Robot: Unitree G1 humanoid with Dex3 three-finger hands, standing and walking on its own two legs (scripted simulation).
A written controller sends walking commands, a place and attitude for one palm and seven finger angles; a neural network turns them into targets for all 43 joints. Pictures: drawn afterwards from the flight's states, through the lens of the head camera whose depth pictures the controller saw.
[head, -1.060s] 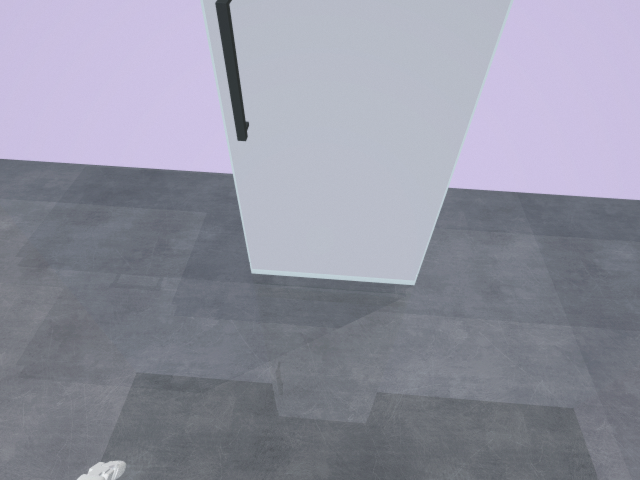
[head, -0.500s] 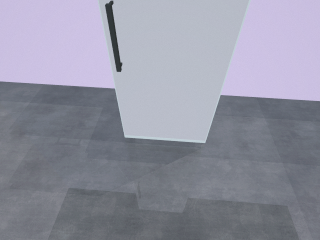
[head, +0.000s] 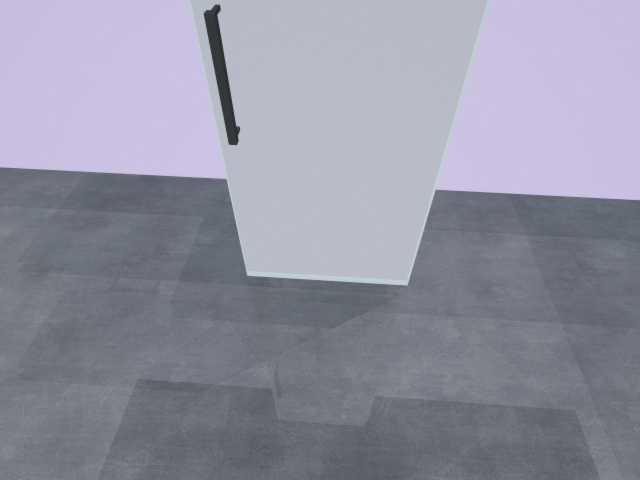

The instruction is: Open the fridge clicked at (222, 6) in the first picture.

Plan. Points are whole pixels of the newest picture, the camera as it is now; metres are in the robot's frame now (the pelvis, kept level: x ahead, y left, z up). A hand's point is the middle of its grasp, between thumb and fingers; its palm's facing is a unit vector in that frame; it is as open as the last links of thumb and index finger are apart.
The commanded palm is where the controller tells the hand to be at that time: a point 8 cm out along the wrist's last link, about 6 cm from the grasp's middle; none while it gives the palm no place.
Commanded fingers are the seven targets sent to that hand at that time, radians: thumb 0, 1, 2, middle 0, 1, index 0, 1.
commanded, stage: look at it before walking up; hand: left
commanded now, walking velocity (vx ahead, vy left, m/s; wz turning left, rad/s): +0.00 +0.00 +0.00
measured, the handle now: (225, 81) +0.91 +0.27 +0.07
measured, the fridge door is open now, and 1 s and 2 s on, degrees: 0 0 0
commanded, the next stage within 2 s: take the last steps up to it in 0.38 s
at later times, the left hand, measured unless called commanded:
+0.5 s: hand out of the picture +0.08 +0.25 -0.15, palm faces -0.02 -0.94 -0.34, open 7.4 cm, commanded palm none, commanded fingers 0.00 0.90 0.90 -0.20 -0.30 -0.20 -0.30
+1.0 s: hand out of the picture +0.09 +0.24 -0.18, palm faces +0.03 -0.99 -0.16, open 7.4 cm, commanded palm none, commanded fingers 0.00 0.90 0.90 -0.20 -0.30 -0.20 -0.30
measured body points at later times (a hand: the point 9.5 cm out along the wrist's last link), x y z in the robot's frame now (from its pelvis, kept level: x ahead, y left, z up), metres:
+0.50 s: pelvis +0.01 +0.00 +0.00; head +0.02 +0.00 +0.45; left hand +0.08 +0.29 -0.13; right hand +0.09 -0.30 -0.13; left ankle +0.01 +0.12 -0.74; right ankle +0.01 -0.12 -0.74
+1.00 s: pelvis +0.10 +0.06 +0.00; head +0.11 +0.08 +0.45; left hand +0.09 +0.29 -0.17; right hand +0.03 -0.15 -0.15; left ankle +0.04 +0.13 -0.74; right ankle +0.11 -0.07 -0.67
